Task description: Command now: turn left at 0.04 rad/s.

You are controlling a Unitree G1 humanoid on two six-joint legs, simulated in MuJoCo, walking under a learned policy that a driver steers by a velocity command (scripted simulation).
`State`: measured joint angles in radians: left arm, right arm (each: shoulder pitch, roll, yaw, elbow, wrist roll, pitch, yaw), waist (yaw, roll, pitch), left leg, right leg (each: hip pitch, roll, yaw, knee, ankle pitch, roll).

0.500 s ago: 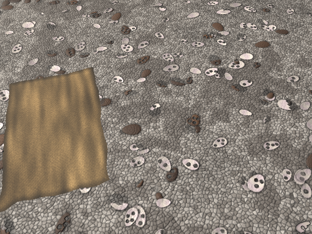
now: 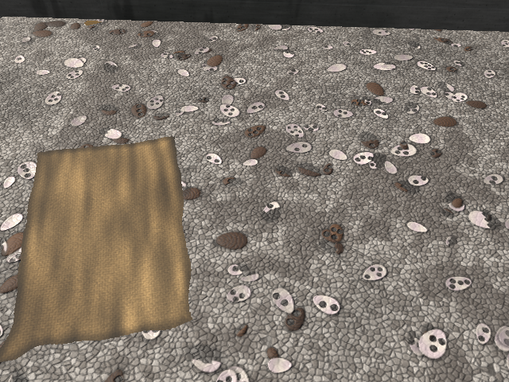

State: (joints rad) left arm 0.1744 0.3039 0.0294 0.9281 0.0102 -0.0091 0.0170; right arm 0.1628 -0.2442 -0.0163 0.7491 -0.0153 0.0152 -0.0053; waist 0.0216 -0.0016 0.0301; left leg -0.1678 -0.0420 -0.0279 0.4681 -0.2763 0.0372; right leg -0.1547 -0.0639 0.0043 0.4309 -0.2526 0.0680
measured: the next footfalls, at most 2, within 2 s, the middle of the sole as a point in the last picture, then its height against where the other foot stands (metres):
left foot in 1.08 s outside the picture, level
right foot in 1.60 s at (341, 309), level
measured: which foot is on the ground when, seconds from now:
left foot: down 0.00-0.60, up 0.62-1.00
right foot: down 0.00-1.00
